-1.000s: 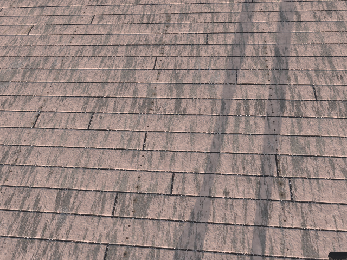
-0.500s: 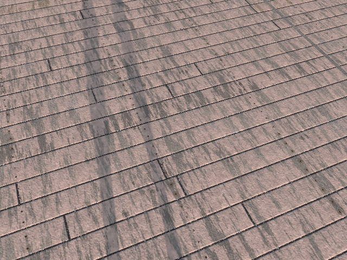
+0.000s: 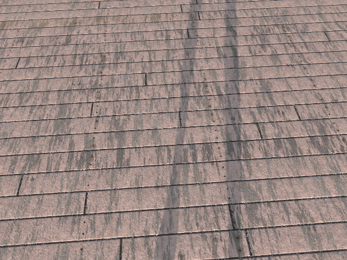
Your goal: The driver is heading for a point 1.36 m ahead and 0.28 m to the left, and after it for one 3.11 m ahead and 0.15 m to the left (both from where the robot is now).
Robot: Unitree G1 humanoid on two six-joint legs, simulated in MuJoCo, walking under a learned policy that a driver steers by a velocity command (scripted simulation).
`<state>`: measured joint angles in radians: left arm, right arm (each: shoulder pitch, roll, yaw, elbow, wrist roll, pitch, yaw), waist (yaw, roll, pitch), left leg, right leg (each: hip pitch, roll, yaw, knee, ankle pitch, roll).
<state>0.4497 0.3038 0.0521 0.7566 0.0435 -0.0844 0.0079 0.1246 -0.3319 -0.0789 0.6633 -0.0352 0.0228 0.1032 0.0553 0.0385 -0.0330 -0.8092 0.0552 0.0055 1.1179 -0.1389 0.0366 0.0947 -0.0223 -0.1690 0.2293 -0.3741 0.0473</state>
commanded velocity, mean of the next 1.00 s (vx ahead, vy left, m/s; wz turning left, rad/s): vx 0.97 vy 0.00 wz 0.47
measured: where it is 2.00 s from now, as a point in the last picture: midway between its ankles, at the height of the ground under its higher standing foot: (103, 59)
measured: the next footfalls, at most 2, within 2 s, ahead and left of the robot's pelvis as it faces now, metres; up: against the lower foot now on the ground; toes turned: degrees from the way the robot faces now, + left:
left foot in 0.16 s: +0.28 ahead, +0.12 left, +0.00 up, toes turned +14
right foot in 0.60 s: +0.77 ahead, +0.15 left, +0.00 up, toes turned +37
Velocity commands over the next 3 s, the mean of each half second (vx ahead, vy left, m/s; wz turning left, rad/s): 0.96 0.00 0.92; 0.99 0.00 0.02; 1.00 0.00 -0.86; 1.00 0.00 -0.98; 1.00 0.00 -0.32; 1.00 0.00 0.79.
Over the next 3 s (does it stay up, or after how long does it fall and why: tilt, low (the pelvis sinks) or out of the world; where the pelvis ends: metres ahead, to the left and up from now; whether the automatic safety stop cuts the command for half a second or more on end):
stays up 2.50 0.07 0.01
